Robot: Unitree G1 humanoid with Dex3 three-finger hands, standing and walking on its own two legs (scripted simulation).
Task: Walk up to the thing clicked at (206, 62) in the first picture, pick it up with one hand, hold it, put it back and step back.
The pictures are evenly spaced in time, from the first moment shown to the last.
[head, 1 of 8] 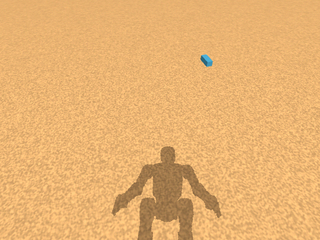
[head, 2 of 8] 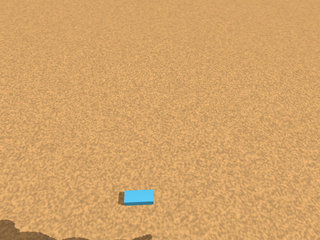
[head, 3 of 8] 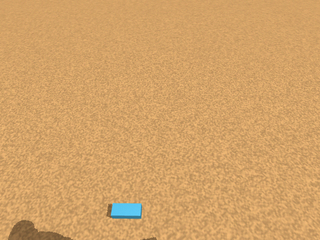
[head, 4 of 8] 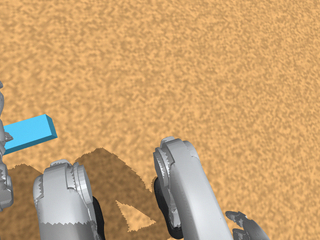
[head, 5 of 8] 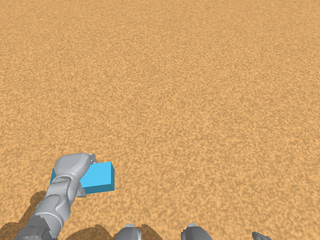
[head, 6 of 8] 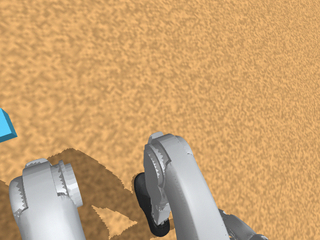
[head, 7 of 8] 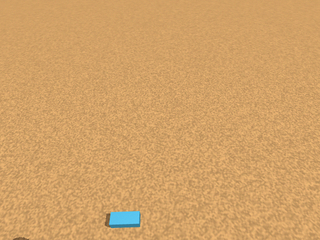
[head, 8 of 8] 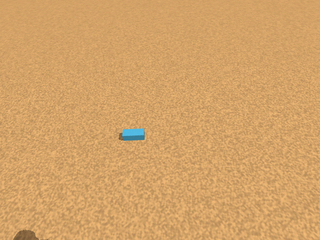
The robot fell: no
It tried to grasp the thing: yes
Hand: left
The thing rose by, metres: 0.67
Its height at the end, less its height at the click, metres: +0.00
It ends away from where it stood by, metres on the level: 0.01
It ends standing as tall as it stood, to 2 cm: yes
